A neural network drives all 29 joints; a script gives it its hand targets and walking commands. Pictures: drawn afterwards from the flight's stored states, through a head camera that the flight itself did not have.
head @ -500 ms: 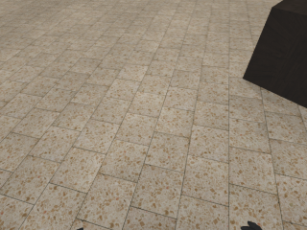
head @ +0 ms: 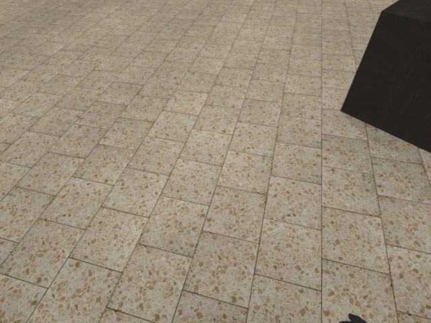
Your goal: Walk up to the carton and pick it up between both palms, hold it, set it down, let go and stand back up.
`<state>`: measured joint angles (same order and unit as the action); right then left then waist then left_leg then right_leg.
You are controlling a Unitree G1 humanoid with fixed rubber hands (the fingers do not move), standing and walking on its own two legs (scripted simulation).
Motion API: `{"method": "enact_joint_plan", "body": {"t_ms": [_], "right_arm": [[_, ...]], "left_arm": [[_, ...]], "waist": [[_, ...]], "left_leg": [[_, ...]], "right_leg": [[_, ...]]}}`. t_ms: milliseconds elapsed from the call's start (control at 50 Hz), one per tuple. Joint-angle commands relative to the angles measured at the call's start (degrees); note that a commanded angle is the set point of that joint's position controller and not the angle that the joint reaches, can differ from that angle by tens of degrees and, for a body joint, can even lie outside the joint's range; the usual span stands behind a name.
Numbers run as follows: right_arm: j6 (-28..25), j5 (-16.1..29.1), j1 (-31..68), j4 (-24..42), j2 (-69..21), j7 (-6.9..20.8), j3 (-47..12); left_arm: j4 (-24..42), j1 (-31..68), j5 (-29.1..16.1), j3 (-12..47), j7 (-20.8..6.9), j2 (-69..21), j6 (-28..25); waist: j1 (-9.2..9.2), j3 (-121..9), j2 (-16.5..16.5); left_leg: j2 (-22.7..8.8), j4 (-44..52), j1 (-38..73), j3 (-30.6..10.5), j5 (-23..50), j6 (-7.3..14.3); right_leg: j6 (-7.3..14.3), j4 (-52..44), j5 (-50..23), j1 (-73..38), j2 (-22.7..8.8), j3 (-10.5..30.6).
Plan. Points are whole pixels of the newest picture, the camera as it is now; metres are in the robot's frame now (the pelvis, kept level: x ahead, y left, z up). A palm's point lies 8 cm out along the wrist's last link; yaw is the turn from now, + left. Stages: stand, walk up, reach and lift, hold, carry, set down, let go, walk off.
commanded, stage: stand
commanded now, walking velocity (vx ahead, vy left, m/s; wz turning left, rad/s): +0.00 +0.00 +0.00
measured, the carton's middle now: out of the picture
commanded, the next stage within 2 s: none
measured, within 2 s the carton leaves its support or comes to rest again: neither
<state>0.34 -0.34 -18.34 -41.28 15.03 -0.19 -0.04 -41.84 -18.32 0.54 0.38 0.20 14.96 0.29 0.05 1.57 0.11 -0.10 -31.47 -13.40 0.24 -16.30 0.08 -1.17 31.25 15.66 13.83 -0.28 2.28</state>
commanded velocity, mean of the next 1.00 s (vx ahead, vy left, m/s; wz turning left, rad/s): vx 0.00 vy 0.00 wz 0.00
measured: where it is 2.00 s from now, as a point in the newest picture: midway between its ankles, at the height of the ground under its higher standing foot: outside the picture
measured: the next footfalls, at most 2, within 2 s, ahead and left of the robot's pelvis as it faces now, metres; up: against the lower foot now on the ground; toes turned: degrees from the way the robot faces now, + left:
none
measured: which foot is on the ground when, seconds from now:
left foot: down 0.00-1.00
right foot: down 0.00-1.00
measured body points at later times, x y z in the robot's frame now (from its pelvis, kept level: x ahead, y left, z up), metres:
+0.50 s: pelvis +0.00 +0.00 +0.00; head +0.00 +0.00 +0.45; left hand +0.07 +0.26 -0.12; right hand +0.07 -0.26 -0.12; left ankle +0.01 +0.12 -0.73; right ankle +0.01 -0.13 -0.73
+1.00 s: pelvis +0.00 -0.01 +0.00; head +0.00 -0.01 +0.45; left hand +0.06 +0.25 -0.12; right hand +0.06 -0.27 -0.12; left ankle +0.01 +0.12 -0.73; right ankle +0.01 -0.13 -0.73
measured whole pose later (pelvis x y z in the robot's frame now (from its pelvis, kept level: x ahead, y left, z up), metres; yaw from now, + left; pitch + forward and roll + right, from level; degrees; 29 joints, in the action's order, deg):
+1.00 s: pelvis +0.00 -0.01 +0.00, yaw +0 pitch -2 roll +0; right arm 0.1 -0.3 -19.4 -44.9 14.6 -0.7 0.2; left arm -45.7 -18.3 0.3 -0.3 0.7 14.4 0.1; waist 0.0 2.0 0.0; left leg -0.4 -29.2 -12.5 -0.4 -15.0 -0.6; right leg -0.8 29.4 14.6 13.1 0.1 2.3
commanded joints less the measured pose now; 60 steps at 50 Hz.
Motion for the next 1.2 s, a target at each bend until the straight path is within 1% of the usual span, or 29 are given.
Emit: {"method": "enact_joint_plan", "body": {"t_ms": [0, 80, 420, 1180], "right_arm": [[-1.3, 0.1, -1.0, 3.9, 7.8, -0.4, 2.4], [-1.4, 0.0, -0.8, 3.7, 7.6, -0.4, 2.5], [-1.3, 0.0, -1.6, 2.3, 7.4, -0.6, 2.5], [-1.3, 0.1, -2.8, -1.3, 7.3, -1.1, 2.3]], "left_arm": [[3.9, -0.7, -0.1, -2.4, 0.4, 7.6, -1.2], [3.5, -0.7, -0.1, -2.5, 0.5, 7.5, -1.2], [2.0, -1.0, -0.1, -2.8, 0.6, 7.3, -1.3], [-1.4, -1.4, -0.3, -2.7, 1.0, 7.1, -1.2]], "waist": [[-0.15, 0.6, -0.5], [-0.04, -0.4, 0.1], [-0.11, 0.6, -0.2], [-0.07, 1.0, -0.2]], "left_leg": [[-4.9, 7.3, -0.9, -5.7, 4.7, 1.7], [-4.8, 7.3, -0.5, -5.5, 4.9, 1.7], [-4.7, 7.8, -0.4, -5.5, 3.2, 1.4], [-4.8, 8.6, 0.3, -5.6, 4.7, 1.1]], "right_leg": [[2.4, -5.5, -6.3, 1.0, -3.8, 4.2], [2.4, -5.4, -6.5, 0.0, -3.9, 4.2], [2.4, -6.7, -4.5, 0.8, -3.9, 4.6], [2.3, -7.9, -5.4, 0.1, -4.0, 4.6]]}}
